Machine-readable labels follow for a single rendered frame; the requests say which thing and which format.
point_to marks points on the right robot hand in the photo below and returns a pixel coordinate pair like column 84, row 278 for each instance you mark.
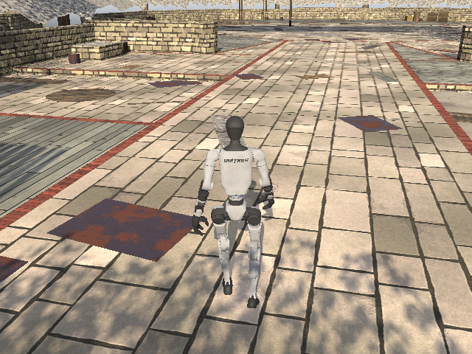
column 270, row 202

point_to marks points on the robot right upper arm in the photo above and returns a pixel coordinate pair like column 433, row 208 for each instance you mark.
column 262, row 167

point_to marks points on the robot left upper arm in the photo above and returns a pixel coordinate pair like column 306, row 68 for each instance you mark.
column 209, row 168

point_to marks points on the left robot forearm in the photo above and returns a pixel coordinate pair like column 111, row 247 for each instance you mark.
column 201, row 201

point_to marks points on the right robot shin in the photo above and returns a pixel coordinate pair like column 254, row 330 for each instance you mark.
column 254, row 273

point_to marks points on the right robot forearm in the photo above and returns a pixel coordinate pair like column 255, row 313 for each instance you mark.
column 269, row 190

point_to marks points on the left robot hand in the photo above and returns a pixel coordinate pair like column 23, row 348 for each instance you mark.
column 196, row 225

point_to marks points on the robot left thigh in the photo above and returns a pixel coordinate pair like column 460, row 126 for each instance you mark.
column 218, row 216

